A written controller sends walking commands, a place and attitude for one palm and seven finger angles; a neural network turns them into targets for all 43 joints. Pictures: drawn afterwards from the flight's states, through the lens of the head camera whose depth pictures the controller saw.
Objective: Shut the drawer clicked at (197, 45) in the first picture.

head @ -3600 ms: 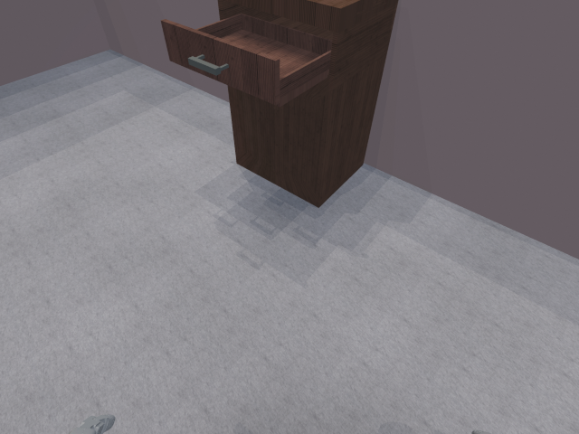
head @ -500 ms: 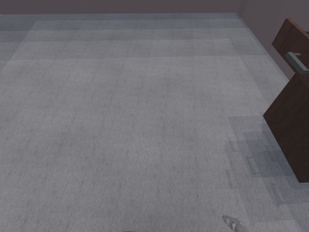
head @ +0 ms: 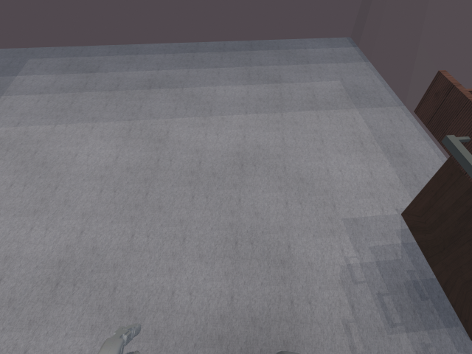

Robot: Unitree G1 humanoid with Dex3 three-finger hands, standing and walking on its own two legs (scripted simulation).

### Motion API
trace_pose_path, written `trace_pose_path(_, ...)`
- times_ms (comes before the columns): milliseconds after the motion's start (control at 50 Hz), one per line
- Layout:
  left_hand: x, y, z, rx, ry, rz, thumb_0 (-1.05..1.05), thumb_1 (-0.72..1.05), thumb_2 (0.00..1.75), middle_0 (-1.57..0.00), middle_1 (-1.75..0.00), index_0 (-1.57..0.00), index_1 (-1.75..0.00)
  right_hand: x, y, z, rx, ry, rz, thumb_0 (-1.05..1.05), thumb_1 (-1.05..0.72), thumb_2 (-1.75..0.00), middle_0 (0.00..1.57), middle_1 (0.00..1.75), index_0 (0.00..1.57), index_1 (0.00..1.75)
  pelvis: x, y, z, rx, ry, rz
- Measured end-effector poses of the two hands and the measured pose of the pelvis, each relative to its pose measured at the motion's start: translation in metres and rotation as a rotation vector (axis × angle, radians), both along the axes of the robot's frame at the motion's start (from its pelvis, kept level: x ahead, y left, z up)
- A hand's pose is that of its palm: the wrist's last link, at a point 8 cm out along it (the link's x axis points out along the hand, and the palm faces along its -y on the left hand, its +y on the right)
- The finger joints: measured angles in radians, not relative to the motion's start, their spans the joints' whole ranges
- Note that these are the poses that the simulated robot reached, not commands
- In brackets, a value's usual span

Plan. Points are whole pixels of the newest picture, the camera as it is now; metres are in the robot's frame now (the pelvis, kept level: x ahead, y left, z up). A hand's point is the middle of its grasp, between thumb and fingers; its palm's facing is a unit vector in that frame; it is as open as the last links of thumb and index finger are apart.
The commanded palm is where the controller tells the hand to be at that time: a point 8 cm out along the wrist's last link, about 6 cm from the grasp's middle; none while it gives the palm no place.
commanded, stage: walk to a spot facing it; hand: left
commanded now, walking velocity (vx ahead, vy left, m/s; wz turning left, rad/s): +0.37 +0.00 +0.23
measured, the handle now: (471, 156) +0.53 -0.55 +0.00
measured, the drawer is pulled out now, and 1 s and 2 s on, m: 0.30 0.30 0.30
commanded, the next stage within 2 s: turn to face it in 0.46 s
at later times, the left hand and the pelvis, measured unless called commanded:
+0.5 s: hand out of the picture +0.13 +0.23 -0.17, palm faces +0.17 -0.98 -0.13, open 7.4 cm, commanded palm none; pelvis +0.22 +0.08 +0.01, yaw +4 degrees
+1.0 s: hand (151, 211) +0.47 +0.22 -0.15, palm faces -0.11 -0.96 -0.27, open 7.4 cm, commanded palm none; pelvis +0.34 +0.04 +0.00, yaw -9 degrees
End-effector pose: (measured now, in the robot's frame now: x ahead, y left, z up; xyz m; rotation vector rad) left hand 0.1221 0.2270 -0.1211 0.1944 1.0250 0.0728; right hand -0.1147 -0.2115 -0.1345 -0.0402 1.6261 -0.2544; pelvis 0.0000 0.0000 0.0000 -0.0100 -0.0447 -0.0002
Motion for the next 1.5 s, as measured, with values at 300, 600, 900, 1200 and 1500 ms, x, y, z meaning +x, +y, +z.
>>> trace_pose_path(300,-0.074,0.004,-0.01,-0.083,0.452,0.267,0.0,0.91,0.9,-0.2,-0.3,-0.2,-0.3,0.318,0.003,0.022,-0.041,-0.36,0.258,0.02,-0.93,-0.9,0.2,0.3,0.19,0.3,0.132,0.028,0.017,-0.024,0.034,0.084)
trace_pose_path(600,0.097,0.086,-0.012,-0.052,0.371,0.231,0.01,0.91,0.9,-0.2,-0.3,-0.2,-0.3,0.456,0.069,0.037,-0.093,-0.503,0.235,-0.02,-0.96,-0.9,0.2,0.3,0.2,0.3,0.253,0.086,0.021,-0.001,0.006,0.041)
trace_pose_path(900,0.324,0.062,-0.001,0.068,0.132,-0.024,0.0,0.91,0.9,-0.2,-0.3,-0.2,-0.3,0.415,0.04,-0.021,-0.01,-0.221,-0.012,0.01,-0.91,-0.9,0.2,0.3,0.2,0.3,0.339,0.05,-0.004,0.033,0.003,-0.113)
trace_pose_path(1200,0.363,0.03,0.015,0.071,0.175,-0.142,0.0,0.91,0.9,-0.21,-0.3,-0.2,-0.3,0.485,-0.015,0.014,-0.125,-0.385,-0.079,0.01,-0.9,-0.9,0.2,0.3,0.19,0.3,0.357,0.039,0.017,0.054,0.05,-0.263)
trace_pose_path(1500,0.403,0.081,-0.004,0.071,0.216,-0.28,0.0,0.91,0.9,-0.2,-0.3,-0.2,-0.3,0.47,0.036,0.041,-0.237,-0.448,-0.194,0.01,-0.9,-0.9,0.2,0.3,0.2,0.3,0.365,0.088,0.016,0.022,0.046,-0.454)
